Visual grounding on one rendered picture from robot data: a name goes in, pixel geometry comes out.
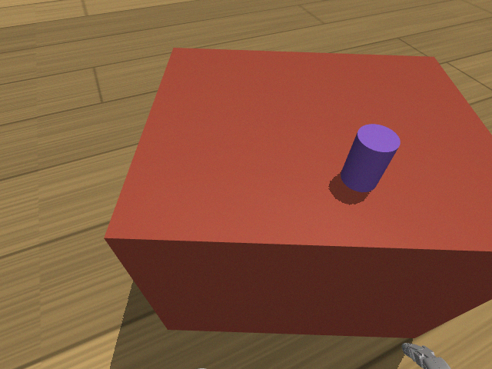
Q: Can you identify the right robot hand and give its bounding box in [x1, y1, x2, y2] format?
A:
[401, 343, 451, 369]

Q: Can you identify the can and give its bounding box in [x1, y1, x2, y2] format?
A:
[341, 124, 401, 192]

